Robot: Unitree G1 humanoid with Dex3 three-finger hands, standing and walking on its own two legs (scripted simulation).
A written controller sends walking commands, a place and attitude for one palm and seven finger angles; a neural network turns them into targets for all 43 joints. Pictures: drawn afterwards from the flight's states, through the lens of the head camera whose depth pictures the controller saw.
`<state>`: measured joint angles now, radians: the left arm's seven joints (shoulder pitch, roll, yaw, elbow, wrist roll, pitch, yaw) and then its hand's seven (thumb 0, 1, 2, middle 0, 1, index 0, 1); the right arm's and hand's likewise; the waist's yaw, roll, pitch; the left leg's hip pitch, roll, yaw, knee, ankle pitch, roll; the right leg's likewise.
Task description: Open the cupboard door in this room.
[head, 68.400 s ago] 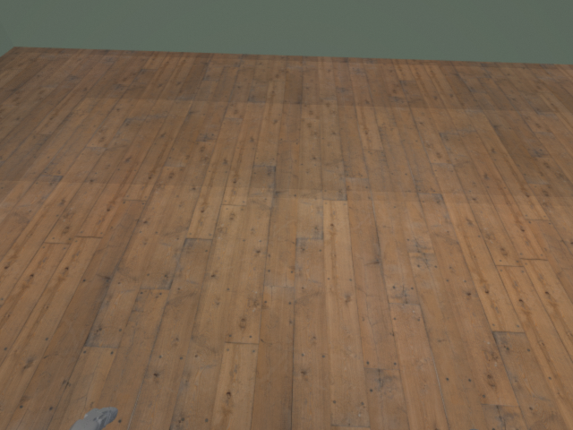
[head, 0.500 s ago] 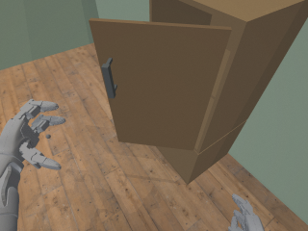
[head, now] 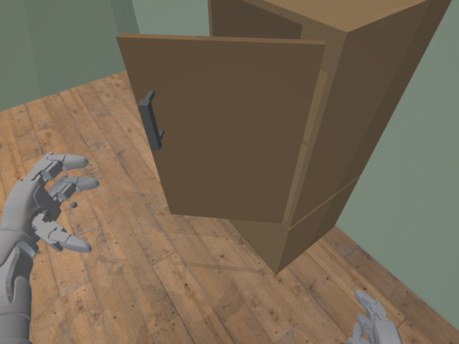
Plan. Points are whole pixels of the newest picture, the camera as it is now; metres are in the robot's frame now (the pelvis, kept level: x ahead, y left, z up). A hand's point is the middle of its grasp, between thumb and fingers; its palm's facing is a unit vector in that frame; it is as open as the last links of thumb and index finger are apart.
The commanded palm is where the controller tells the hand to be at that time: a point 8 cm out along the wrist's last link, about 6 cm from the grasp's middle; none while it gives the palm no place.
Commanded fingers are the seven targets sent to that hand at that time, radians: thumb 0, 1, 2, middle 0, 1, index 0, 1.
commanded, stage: raise the hand with hooked fingers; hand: left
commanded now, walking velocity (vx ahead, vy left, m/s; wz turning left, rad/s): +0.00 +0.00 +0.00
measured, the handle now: (153, 121) +0.54 +0.21 +0.10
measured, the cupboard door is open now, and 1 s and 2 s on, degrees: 47 47 47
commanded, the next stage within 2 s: move the hooked fingers beside the handle in 0.04 s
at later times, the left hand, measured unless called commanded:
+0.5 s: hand (93, 182) +0.34 +0.26 +0.12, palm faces -0.01 -1.00 -0.02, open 14.0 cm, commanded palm +0.31 +0.31 +0.11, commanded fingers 0.00 -0.50 0.30 -0.30 -1.20 -0.30 -1.20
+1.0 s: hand (107, 160) +0.39 +0.26 +0.11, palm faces -0.01 -1.00 -0.02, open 14.0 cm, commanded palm +0.37 +0.31 +0.11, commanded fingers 0.00 -0.50 0.30 -0.30 -1.20 -0.30 -1.20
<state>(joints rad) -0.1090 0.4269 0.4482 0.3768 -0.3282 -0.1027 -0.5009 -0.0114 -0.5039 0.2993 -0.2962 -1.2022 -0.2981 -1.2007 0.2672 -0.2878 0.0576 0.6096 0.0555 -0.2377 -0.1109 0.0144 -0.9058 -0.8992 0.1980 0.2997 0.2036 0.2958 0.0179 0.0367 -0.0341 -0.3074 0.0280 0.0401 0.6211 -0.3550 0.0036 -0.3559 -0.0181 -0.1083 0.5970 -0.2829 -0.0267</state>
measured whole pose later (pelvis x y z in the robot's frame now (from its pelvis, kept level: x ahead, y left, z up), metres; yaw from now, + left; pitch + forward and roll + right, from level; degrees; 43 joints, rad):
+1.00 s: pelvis +0.00 +0.01 +0.00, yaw -1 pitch +7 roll +0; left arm -0.53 0.50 0.42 0.83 -0.23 -0.20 -0.46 -0.01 -0.50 0.30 -0.30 -1.20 -0.30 -1.20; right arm 0.32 -0.30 0.06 0.64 0.05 -0.15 -0.09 0.01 -0.91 -0.90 0.20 0.30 0.20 0.30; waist -0.05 0.01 -0.04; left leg -0.42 0.02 0.05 0.66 -0.36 0.01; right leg -0.47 -0.02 -0.09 0.63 -0.28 -0.02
